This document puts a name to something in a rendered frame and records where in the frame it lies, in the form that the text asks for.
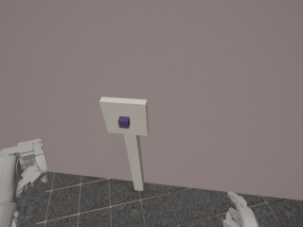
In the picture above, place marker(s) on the robot right hand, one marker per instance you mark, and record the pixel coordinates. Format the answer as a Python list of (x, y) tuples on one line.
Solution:
[(244, 218)]

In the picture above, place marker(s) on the left robot forearm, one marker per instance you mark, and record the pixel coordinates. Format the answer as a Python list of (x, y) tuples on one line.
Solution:
[(9, 212)]

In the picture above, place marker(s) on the button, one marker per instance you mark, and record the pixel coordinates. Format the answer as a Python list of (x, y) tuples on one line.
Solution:
[(124, 122)]

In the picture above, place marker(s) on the robot left hand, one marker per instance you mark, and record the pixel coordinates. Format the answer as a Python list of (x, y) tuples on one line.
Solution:
[(33, 162)]

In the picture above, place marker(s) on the panel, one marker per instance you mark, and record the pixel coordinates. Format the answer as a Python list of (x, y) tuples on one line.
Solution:
[(137, 110)]

